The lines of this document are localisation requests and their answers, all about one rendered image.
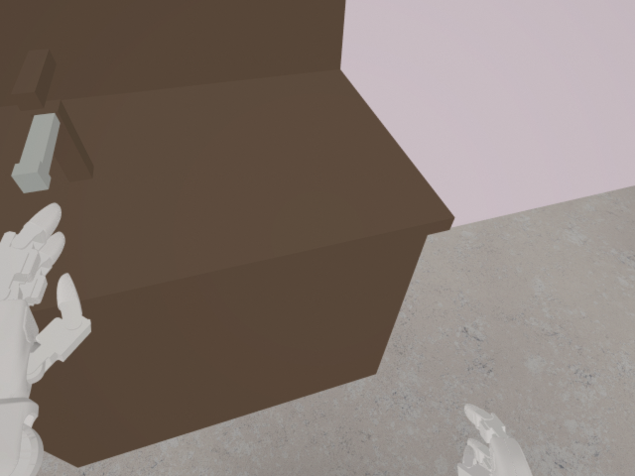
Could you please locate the robot left forearm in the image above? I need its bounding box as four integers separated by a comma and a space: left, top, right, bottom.
0, 398, 44, 476

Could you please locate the counter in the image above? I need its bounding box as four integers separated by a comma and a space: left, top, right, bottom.
0, 0, 455, 468

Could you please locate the robot left hand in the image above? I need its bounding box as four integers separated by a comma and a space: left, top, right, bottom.
0, 202, 91, 400

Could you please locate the tap lever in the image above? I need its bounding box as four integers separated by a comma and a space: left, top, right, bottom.
11, 113, 61, 193

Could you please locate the robot right hand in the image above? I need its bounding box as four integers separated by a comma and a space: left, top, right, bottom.
457, 404, 533, 476

